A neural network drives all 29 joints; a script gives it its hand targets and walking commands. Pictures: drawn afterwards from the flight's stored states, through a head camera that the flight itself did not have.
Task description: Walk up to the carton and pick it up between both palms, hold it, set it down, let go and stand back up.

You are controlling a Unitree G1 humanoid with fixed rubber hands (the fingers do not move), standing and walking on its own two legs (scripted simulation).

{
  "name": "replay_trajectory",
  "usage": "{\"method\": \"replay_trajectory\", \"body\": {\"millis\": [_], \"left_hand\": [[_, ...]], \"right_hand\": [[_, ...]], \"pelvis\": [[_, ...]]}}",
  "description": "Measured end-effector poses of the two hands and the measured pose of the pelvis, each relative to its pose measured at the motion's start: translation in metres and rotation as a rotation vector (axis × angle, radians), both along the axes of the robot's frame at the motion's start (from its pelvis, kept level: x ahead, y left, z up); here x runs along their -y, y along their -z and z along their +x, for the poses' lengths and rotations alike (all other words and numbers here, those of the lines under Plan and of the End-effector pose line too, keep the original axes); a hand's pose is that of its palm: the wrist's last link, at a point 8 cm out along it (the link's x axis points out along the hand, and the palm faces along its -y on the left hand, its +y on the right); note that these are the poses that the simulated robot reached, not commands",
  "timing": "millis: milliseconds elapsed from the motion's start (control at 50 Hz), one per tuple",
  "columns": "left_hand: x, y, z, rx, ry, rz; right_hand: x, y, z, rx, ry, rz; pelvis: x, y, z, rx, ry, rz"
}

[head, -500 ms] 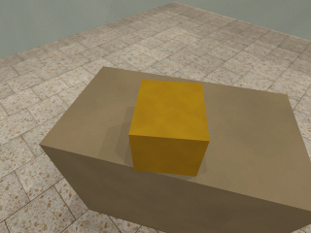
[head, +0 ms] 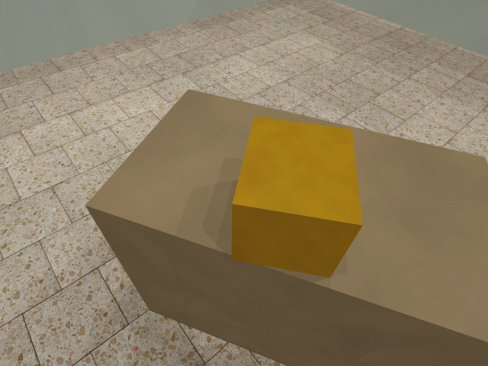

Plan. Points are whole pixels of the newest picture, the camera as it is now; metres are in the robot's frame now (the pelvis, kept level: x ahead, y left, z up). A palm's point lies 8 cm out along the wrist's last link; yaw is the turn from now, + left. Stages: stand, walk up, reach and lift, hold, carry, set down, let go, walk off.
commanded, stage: walk up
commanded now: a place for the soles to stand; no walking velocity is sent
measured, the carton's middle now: (291, 194) +0.43 -0.08 +0.03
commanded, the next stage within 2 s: reach and lift in 1.42 s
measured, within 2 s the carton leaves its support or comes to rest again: neither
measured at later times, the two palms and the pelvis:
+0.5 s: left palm out of the picture +0.00 +0.26 -0.12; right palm out of the picture +0.04 -0.26 -0.12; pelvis -0.01 +0.00 +0.00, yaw +3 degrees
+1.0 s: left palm out of the picture +0.01 +0.28 -0.13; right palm out of the picture +0.05 -0.25 -0.12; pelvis +0.01 +0.01 +0.00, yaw +4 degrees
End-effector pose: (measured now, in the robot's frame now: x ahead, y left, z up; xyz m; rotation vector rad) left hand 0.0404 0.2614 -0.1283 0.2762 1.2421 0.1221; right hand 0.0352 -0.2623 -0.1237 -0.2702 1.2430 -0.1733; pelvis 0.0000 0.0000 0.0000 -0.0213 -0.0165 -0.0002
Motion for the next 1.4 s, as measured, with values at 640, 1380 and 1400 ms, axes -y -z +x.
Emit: {"method": "replay_trajectory", "body": {"millis": [640, 1380, 1400], "left_hand": [[-0.001, -0.002, -0.045, -0.068, -0.082, -0.003], [-0.013, 0.004, -0.055, -0.120, -0.126, -0.006], [-0.012, 0.004, -0.056, -0.123, -0.128, -0.007]], "right_hand": [[-0.009, 0.000, 0.015, -0.008, -0.075, 0.022], [-0.018, 0.002, 0.006, -0.077, -0.060, -0.007], [-0.018, 0.002, 0.006, -0.078, -0.060, -0.007]], "pelvis": [[-0.001, -0.005, -0.003, 0.006, -0.052, 0.005], [-0.014, -0.004, 0.008, -0.009, -0.072, 0.003], [-0.013, -0.004, 0.008, -0.009, -0.072, 0.003]]}}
